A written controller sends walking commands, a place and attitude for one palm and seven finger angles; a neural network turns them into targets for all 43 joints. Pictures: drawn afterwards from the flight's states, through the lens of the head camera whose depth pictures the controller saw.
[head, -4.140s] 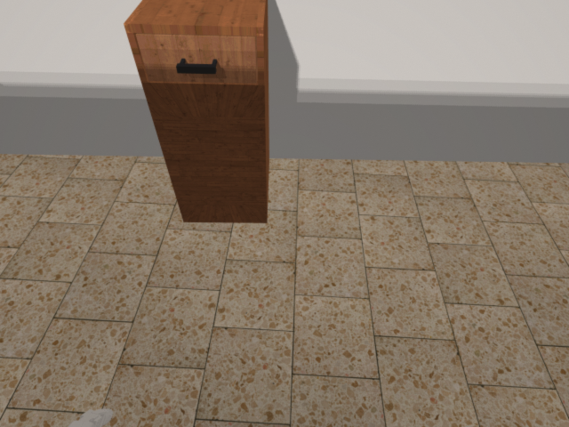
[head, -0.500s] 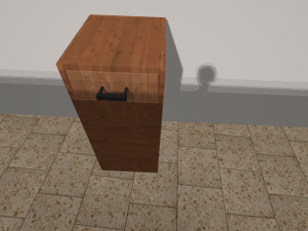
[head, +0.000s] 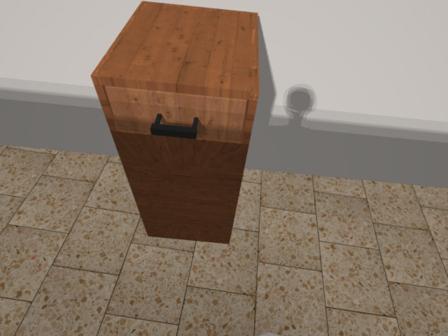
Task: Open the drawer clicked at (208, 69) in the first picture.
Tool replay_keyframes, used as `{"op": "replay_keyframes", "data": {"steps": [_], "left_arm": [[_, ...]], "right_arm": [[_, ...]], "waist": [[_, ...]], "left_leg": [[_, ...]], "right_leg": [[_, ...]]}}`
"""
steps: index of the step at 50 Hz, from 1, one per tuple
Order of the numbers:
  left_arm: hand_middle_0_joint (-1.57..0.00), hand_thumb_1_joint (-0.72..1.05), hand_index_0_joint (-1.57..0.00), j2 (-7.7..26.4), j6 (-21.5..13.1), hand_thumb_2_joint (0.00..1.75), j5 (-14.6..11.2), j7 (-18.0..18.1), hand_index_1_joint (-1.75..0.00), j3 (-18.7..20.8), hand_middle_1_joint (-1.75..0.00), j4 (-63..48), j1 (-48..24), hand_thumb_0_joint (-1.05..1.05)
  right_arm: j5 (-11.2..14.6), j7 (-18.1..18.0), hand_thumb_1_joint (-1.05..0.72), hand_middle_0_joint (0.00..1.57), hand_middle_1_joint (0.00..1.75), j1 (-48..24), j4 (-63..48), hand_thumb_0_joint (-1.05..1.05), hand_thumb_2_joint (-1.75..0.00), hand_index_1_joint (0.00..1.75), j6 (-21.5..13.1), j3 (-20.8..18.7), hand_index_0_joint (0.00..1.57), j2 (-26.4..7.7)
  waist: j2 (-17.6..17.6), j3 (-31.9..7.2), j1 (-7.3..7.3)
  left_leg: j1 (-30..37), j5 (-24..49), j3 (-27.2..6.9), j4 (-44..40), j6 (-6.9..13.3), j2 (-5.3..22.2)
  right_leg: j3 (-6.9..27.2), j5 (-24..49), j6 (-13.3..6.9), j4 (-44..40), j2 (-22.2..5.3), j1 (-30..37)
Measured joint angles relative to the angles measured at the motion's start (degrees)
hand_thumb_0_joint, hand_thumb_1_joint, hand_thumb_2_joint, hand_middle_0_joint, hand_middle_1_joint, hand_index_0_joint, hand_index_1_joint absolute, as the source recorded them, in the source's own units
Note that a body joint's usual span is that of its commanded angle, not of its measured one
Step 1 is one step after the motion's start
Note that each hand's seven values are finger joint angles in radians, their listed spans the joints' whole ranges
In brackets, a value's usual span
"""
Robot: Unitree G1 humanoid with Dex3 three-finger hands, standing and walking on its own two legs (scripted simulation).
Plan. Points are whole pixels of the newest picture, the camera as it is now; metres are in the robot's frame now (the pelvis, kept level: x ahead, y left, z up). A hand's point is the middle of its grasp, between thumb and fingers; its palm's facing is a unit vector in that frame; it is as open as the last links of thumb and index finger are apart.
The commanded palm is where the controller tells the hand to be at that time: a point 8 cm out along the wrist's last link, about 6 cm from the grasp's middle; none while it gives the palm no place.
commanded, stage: come to a stop and stand still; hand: left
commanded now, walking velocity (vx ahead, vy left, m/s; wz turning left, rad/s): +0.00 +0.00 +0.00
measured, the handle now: (175, 125) +0.58 +0.16 +0.00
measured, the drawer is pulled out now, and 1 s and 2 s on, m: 0.00 0.00 0.00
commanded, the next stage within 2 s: look again from close up in 0.74 s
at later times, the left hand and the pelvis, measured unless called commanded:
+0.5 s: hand out of the picture -0.03 +0.14 -0.16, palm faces -0.01 -0.98 -0.18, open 7.4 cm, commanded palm none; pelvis -0.03 -0.02 +0.01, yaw -2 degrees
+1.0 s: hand out of the picture -0.03 +0.14 -0.17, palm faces -0.01 -0.99 -0.17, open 7.4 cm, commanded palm none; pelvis -0.03 -0.01 +0.00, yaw -1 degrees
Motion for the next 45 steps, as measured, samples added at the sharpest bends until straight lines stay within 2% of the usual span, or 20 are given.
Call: {"op": "replay_keyframes", "data": {"steps": [3, 5, 8, 10, 11, 14, 19, 29, 42, 45], "left_arm": [[-0.2, 0.91, -0.2, 0.63, 0.12, 0.89, 0.05, -0.3, -0.3, 0.07, -0.3, 1.07, 1.44, 0.01], [-0.2, 0.91, -0.2, 0.78, -0.25, 0.89, 0.02, -0.39, -0.3, -0.23, -0.3, 1.76, 2.68, 0.01], [-0.2, 0.91, -0.19, 0.53, -0.6, 0.89, -0.15, -0.31, -0.3, -1.04, -0.3, 3.07, 4.43, 0.01], [-0.2, 0.91, -0.19, 0.27, -1.11, 0.89, -0.26, -0.21, -0.3, -1.58, -0.3, 4.02, 5.4, 0.01], [-0.2, 0.91, -0.19, 0.25, -1.58, 0.89, -0.28, -0.11, -0.3, -1.83, -0.3, 4.49, 5.91, 0.01], [-0.2, 0.91, -0.19, -1.6, -2.47, 0.89, -0.3, 0.14, -0.3, -2.75, -0.3, 6.41, 6.51, 0.01], [-0.2, 0.91, -0.19, -2.98, -3.05, 0.89, -0.47, 0.14, -0.3, -3.62, -0.3, 7.26, 7.59, 0.01], [-0.2, 0.92, -0.2, -3.87, -3.18, 0.89, -0.66, 0.16, -0.3, -3.75, -0.3, 7.41, 8.01, 0.01], [-0.2, 0.91, -0.2, -4.83, -3.47, 0.89, -0.8, 0.28, -0.3, -3.47, -0.3, 7.5, 8.65, 0.01], [-0.2, 0.91, -0.2, -5.41, -5.17, 0.89, -0.19, 1.22, -0.3, -4.18, -0.3, 6.91, 9.0, 0.01]], "right_arm": [[-0.12, -0.36, -0.91, 0.2, 0.3, 0.19, 0.37, 0.0, -0.9, 0.3, -0.05, 0.85, 0.2, 0.55], [0.02, -0.37, -0.91, 0.2, 0.3, -0.08, 0.82, 0.0, -0.9, 0.3, -0.15, 1.22, 0.2, 0.83], [0.19, -0.54, -0.92, 0.2, 0.3, -0.64, 1.41, 0.0, -0.9, 0.3, -0.59, 1.12, 0.2, 0.81], [0.49, -0.34, -0.92, 0.2, 0.3, -0.79, 1.8, 0.0, -0.9, 0.3, -0.98, 1.11, 0.21, 0.65], [0.73, -0.24, -0.92, 0.2, 0.3, -0.81, 2.04, 0.0, -0.9, 0.3, -1.18, 1.14, 0.21, 0.7], [1.21, -0.22, -0.93, 0.2, 0.3, -1.27, 3.19, 0.0, -0.9, 0.3, -1.2, 0.83, 0.21, -0.32], [1.0, 0.19, -0.93, 0.2, 0.3, -0.03, 5.08, 0.0, -0.9, 0.3, -0.8, 1.43, 0.2, -0.63], [0.65, 0.21, -0.91, 0.2, 0.3, 4.75, 8.3, 0.0, -0.9, 0.3, -0.4, 2.3, 0.2, 1.07], [0.53, -0.17, -0.91, 0.2, 0.3, 7.64, 9.18, 0.0, -0.9, 0.3, -0.75, 2.43, 0.2, 3.2], [0.7, 0.49, -0.91, 0.2, 0.3, 6.84, 6.92, 0.0, -0.9, 0.3, -0.72, 2.71, 0.2, 2.53]], "waist": [[0.1, -0.9, 0.34], [0.34, -1.3, 0.71], [0.91, -1.66, 0.73], [1.06, -1.89, 0.73], [0.78, -2.06, 0.78], [3.69, -1.72, 0.07], [4.12, -2.47, -0.44], [3.0, -2.77, -0.75], [2.82, -2.26, -1.03], [4.27, -1.56, -1.22]], "left_leg": [[1.22, 2.12, 0.15, -3.74, 0.61, -0.23], [1.92, 3.51, 0.49, -5.94, 0.76, -0.48], [2.44, 4.72, 1.12, -7.74, 0.77, -0.92], [2.15, 4.81, 1.68, -7.52, 0.55, -1.33], [1.74, 4.58, 2.13, -6.89, 0.36, -1.72], [2.19, 5.16, 1.73, -7.01, -0.67, -0.34], [3.27, 6.65, 1.52, -9.14, -0.91, 0.38], [2.54, 7.76, 0.92, -9.42, -1.91, 1.82], [1.14, 7.16, 0.63, -8.41, -2.1, 2.15], [-1.59, 4.94, -0.18, -3.81, -2.03, 3.08]], "right_leg": [[2.4, -2.45, 0.01, 8.58, 1.5, -0.53], [2.45, -2.77, 0.39, 8.56, 1.51, 1.24], [1.73, -2.82, 0.89, 1.24, 0.93, 6.22], [1.46, 1.54, 1.01, -7.12, 0.55, 10.35], [1.77, 4.13, 0.4, -11.28, 0.22, 12.28], [1.27, 4.09, -0.52, -13.65, 1.61, 13.76], [1.05, 5.43, -1.0, -15.16, 2.48, 14.5], [0.49, 6.83, -2.18, -16.37, 3.97, 14.25], [0.26, 6.53, -2.42, -16.05, 4.27, 13.22], [-0.07, 6.42, -2.24, -15.24, 5.15, 12.27]]}}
